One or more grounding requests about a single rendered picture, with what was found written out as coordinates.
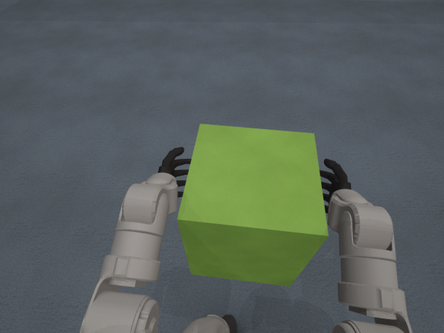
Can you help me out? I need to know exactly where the right robot forearm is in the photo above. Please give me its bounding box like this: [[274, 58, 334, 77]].
[[327, 189, 412, 333]]

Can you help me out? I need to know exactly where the left robot foot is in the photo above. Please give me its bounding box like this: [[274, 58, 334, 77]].
[[222, 315, 237, 333]]

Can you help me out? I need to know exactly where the robot left hand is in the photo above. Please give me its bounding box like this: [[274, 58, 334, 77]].
[[158, 147, 191, 198]]

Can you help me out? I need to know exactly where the robot left thigh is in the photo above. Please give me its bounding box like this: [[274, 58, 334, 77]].
[[182, 318, 230, 333]]

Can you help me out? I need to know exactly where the left robot forearm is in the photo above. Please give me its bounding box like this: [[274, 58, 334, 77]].
[[80, 173, 178, 333]]

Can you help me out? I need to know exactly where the robot right hand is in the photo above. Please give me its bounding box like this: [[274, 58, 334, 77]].
[[319, 159, 351, 214]]

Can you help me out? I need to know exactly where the carton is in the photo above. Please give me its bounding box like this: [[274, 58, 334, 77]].
[[177, 123, 329, 287]]

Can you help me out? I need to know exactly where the left robot upper arm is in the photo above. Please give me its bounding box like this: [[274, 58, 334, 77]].
[[81, 291, 159, 333]]

